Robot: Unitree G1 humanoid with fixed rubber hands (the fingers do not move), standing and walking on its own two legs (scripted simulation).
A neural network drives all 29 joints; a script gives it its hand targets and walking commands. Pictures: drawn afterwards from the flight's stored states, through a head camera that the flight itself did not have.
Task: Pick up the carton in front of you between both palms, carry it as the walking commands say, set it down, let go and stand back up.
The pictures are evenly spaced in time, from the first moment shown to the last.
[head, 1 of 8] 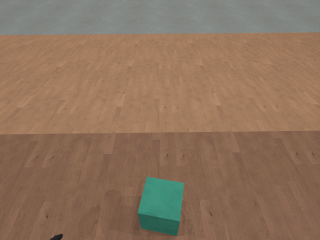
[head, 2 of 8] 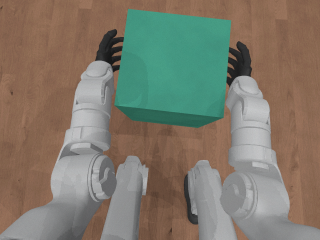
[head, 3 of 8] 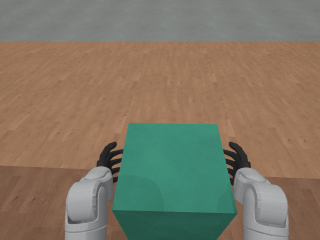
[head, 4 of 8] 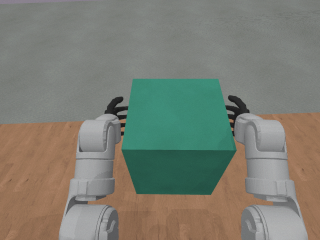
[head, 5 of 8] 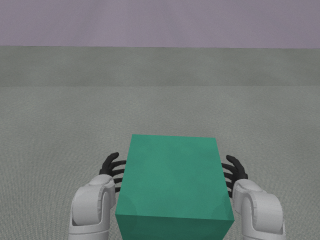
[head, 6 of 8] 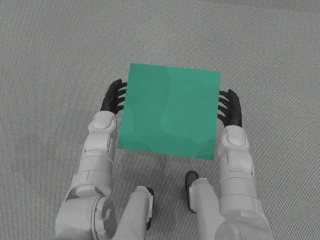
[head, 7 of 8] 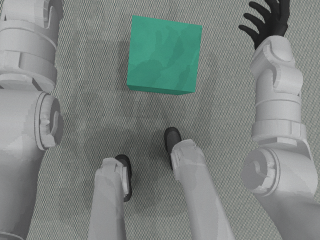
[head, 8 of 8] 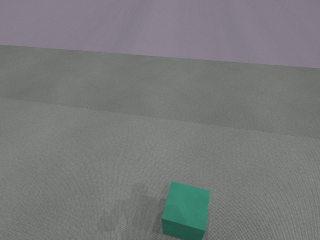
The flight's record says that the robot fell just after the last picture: no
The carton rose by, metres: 0.69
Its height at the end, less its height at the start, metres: -0.35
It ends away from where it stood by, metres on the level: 5.59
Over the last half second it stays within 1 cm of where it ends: yes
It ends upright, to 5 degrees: yes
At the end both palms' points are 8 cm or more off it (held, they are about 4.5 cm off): yes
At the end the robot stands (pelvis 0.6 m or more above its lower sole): yes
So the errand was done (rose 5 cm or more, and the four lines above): yes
